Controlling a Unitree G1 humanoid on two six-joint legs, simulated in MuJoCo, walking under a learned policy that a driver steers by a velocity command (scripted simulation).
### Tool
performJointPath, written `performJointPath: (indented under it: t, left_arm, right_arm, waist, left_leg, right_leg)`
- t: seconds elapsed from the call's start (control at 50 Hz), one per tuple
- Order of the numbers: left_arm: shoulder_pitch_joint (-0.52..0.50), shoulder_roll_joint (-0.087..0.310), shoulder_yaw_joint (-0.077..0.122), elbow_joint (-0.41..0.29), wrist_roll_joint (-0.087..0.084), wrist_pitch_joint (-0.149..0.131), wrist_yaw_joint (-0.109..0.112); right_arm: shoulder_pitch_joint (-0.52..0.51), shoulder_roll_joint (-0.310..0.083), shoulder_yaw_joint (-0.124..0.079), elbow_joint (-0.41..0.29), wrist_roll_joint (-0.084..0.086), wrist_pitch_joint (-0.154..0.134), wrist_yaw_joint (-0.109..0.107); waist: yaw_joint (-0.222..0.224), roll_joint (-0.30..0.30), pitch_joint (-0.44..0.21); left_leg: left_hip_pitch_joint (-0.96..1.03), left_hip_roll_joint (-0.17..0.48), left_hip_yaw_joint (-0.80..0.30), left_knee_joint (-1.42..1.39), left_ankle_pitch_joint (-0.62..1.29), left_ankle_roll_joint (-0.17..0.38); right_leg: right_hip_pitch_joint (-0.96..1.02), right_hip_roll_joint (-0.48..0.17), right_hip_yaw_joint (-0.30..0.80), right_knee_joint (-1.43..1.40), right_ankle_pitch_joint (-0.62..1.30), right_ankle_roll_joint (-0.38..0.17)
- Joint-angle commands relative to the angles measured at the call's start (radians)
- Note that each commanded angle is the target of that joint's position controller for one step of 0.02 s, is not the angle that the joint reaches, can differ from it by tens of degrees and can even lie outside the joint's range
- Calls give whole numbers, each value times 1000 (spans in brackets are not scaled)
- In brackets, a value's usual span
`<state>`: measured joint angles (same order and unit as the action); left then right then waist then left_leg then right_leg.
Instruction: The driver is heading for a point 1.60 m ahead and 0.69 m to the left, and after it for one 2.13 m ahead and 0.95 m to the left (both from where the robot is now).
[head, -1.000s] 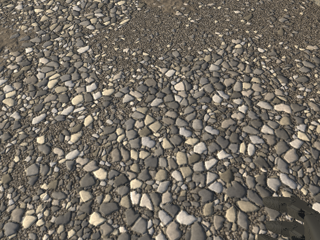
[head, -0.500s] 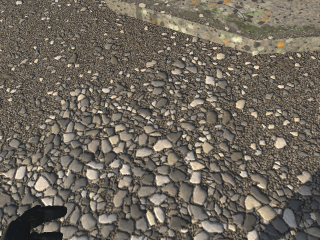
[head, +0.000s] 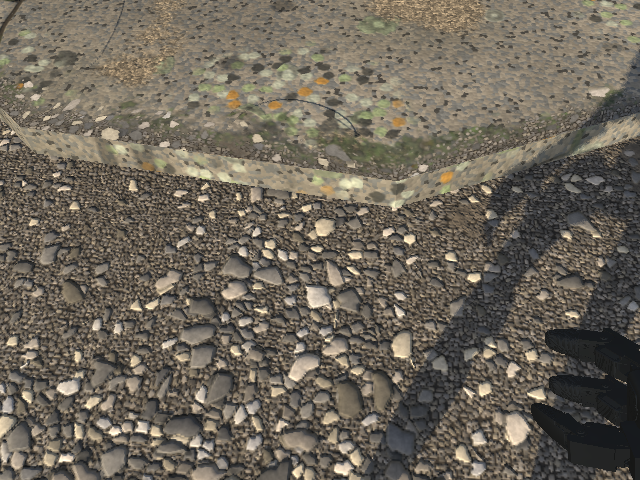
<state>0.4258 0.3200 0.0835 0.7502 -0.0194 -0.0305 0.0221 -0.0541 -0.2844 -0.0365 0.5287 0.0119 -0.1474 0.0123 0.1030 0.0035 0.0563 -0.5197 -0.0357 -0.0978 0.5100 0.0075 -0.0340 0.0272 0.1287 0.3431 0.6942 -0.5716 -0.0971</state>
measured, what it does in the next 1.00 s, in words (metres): walks ahead, turning left: right foot, then left foot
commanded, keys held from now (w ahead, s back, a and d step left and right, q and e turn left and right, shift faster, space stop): q+shift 1.00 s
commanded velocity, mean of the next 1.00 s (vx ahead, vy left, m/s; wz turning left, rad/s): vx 0.17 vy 0.00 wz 0.58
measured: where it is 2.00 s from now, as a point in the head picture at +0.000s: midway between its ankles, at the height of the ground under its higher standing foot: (277, 420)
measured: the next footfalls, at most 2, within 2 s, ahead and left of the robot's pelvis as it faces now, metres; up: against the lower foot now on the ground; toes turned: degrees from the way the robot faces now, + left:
right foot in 0.36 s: +0.33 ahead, -0.06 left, +0.00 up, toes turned +14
left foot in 0.80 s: +0.21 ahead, +0.18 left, +0.00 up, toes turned +34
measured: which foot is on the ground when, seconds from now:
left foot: down 0.00-0.36, up 0.38-0.78, down 0.80-1.00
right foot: down 0.00-0.00, up 0.02-0.34, down 0.36-0.80, up 0.82-1.00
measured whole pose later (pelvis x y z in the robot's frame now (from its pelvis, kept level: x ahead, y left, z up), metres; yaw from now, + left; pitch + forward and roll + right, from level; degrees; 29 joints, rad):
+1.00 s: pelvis +0.22 +0.07 +0.04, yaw +41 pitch +3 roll -3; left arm 0.08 0.34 0.10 0.70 0.01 0.00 0.02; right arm 0.18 -0.35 -0.08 0.56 0.01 0.05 -0.02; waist 0.00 -0.01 0.08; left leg -0.33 -0.04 -0.11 0.49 -0.20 0.05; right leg -0.56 0.02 0.06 1.04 -0.37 0.07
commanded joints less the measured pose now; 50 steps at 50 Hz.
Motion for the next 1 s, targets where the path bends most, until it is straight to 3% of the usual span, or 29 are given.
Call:
performJointPath:
  t: [0.02, 0.04, 0.06, 0.08, 0.1, 0.14, 0.16, 0.2, 0.26, 0.34, 0.36, 0.38, 0.4, 0.42, 0.44, 0.46, 0.52, 0.62, 0.68, 0.72, 0.78, 0.8, 0.82, 0.84, 0.86, 0.88, 0.9, 0.94, 1.0]
  left_arm:
    - [197, -34, -33, -113, -28, -12, -8]
    - [181, 51, -27, -44, -30, 0, -4]
    - [3, 90, -24, -77, -18, 4, -9]
    - [-125, 98, -24, -113, 6, 1, -7]
    - [-213, 97, -21, -147, 30, -9, -6]
    - [-249, 50, -36, -175, 50, -26, -6]
    - [-250, 21, -49, -180, 51, -32, -6]
    - [-270, 1, -63, -179, 38, -37, -7]
    - [-301, 42, -55, -167, 22, -21, -14]
    - [-323, 85, -30, -179, 35, -8, -14]
    - [-294, 113, -20, -181, 44, -5, -5]
    - [-269, 154, -16, -192, 51, 8, 9]
    - [-284, 144, -13, -186, 75, 22, 0]
    - [-349, 101, -19, -201, 59, 22, -2]
    - [-392, 54, -29, -199, 50, 19, -3]
    - [-430, 43, -32, -204, 47, 17, -3]
    - [-447, 49, -24, -183, 52, 10, 7]
    - [-386, 88, 3, -138, 46, 21, 18]
    - [-383, 133, 24, -128, 37, 25, 3]
    - [-371, 154, 37, -118, 17, 21, -12]
    - [-356, 146, 44, -98, -13, 14, -25]
    - [-295, 109, 38, -71, -9, 13, -31]
    - [-292, 53, 20, -111, 38, 14, -35]
    - [-397, 63, 17, -161, 56, 14, -22]
    - [-438, 108, 29, -160, 37, 19, -11]
    - [-432, 101, 29, -159, 25, 17, -2]
    - [-400, 108, 33, -139, 30, 18, 9]
    - [-367, 115, 36, -124, 38, 14, 10]
    - [-358, 82, 24, -109, 25, 9, 3]
  right_arm:
    - [455, -297, -91, 78, -44, 5, 18]
    - [415, -163, -68, 55, -36, 15, 26]
    - [349, -93, -49, 56, -29, 27, 24]
    - [277, -97, -39, 56, -28, 32, 25]
    - [253, -107, -37, 73, -19, 32, 26]
    - [276, -105, -31, 114, -11, 26, 22]
    - [274, -109, -32, 129, -3, 31, 17]
    - [266, -181, -56, 136, 1, 58, -2]
    - [259, -236, -78, 127, 18, 100, -25]
    - [240, -176, -70, 103, 27, 127, -42]
    - [277, -124, -56, 103, 21, 130, -38]
    - [380, -59, -39, 112, 1, 134, -34]
    - [464, -116, -49, 92, 19, 142, -36]
    - [454, -178, -70, 105, 21, 154, -44]
    - [436, -205, -83, 118, 25, 172, -51]
    - [450, -201, -89, 134, 21, 190, -60]
    - [422, -151, -84, 101, 13, 204, -55]
    - [295, -94, -55, 27, 9, 197, -22]
    - [273, -107, -53, 8, 10, 203, -1]
    - [260, -128, -60, -6, 12, 217, 9]
    - [293, -148, -80, -6, 11, 234, 14]
    - [358, -197, -102, 14, 6, 233, 0]
    - [409, -356, -143, 5, 6, 226, -25]
    - [366, -362, -133, -36, -37, 195, -15]
    - [347, -312, -122, -28, -40, 170, -4]
    - [312, -290, -116, -17, -20, 158, -10]
    - [260, -251, -105, -22, 5, 162, -19]
    - [194, -224, -89, -47, 5, 177, -36]
    - [205, -229, -93, -43, 2, 182, -47]
  waist:
    - [-90, 583, -555]
    - [-131, 354, -479]
    - [-165, 197, -306]
    - [-147, 49, -205]
    - [-136, 13, -133]
    - [-106, 44, -113]
    - [-91, 49, -129]
    - [-88, 66, -175]
    - [-74, 75, -200]
    - [-39, 81, -145]
    - [-41, 23, -157]
    - [-82, -162, -221]
    - [-119, -271, -271]
    - [-129, -213, -177]
    - [-127, -167, -118]
    - [-143, -134, -107]
    - [-144, -130, -87]
    - [-95, -99, -132]
    - [-94, -114, -139]
    - [-95, -129, -139]
    - [-137, -106, -151]
    - [-155, -15, -160]
    - [-135, 340, -153]
    - [-172, 315, -217]
    - [-188, 179, -208]
    - [-153, 142, -170]
    - [-123, 99, -152]
    - [-89, 122, -162]
    - [-94, 105, -188]
  left_leg:
    - [1035, 494, -824, -90, 26, 319]
    - [963, 420, -806, -142, -178, 301]
    - [798, 350, -579, -144, -62, 274]
    - [625, 305, -458, -147, 155, 261]
    - [526, 273, -379, -134, 378, 266]
    - [461, 214, -299, -138, 614, 258]
    - [459, 205, -285, -140, 660, 263]
    - [389, 205, -274, -153, 688, 284]
    - [276, 165, -267, -167, 438, 236]
    - [133, 74, -319, -85, -9, 125]
    - [64, 26, -285, 35, -256, 83]
    - [-23, -65, -142, 304, -664, 33]
    - [-71, -43, -48, 460, -702, 9]
    - [-111, 21, -17, 572, -610, -23]
    - [-139, 46, -5, 635, -539, -43]
    - [-129, 63, 6, 688, -500, -60]
    - [-98, 98, 48, 750, -395, -96]
    - [-69, 150, 79, 499, -324, -96]
    - [41, 139, 129, 358, -310, -62]
    - [88, 129, 153, 272, -324, -32]
    - [249, 83, 179, 38, -218, 41]
    - [397, 81, 111, -56, -65, 91]
    - [597, 337, -270, -89, 431, 228]
    - [562, 415, -486, -120, 394, 399]
    - [545, 377, -393, -147, 298, 378]
    - [513, 319, -334, -151, 204, 325]
    - [495, 284, -294, -144, 154, 281]
    - [413, 238, -260, -134, 198, 259]
    - [412, 202, -279, -117, 174, 250]
  right_leg:
    - [-653, 54, -97, 798, -65, 102]
    - [-698, -48, -82, 838, 11, 118]
    - [-701, -65, -140, 820, 61, 132]
    - [-664, -85, -175, 772, 74, 139]
    - [-669, -113, -197, 683, 79, 136]
    - [-625, -147, -226, 482, 68, 134]
    - [-605, -152, -236, 348, 66, 143]
    - [-485, -116, -266, 156, 156, 159]
    - [-307, -57, -263, -10, 385, 146]
    - [-106, -97, -218, -236, 590, 106]
    - [-20, -217, -152, -285, 631, 55]
    - [78, -453, 31, -275, 841, -33]
    - [-3, -583, 213, -356, 672, -147]
    - [-64, -526, 179, -396, 520, -154]
    - [-115, -457, 66, -406, 433, -123]
    - [-150, -416, -8, -411, 429, -102]
    - [-230, -379, -187, -432, 573, -123]
    - [-126, -414, -299, -416, 656, -155]
    - [-145, -440, -366, -400, 697, -138]
    - [-126, -463, -391, -366, 717, -114]
    - [-154, -449, -467, -222, 641, -16]
    - [-260, -389, -519, -77, 525, 56]
    - [-592, -246, -595, 264, 15, 165]
    - [-751, -137, -375, 454, -120, 193]
    - [-771, -148, -296, 519, -54, 172]
    - [-779, -154, -269, 495, 40, 151]
    - [-782, -165, -259, 459, 108, 149]
    - [-694, -138, -256, 419, 194, 163]
    - [-643, -90, -244, 263, 247, 182]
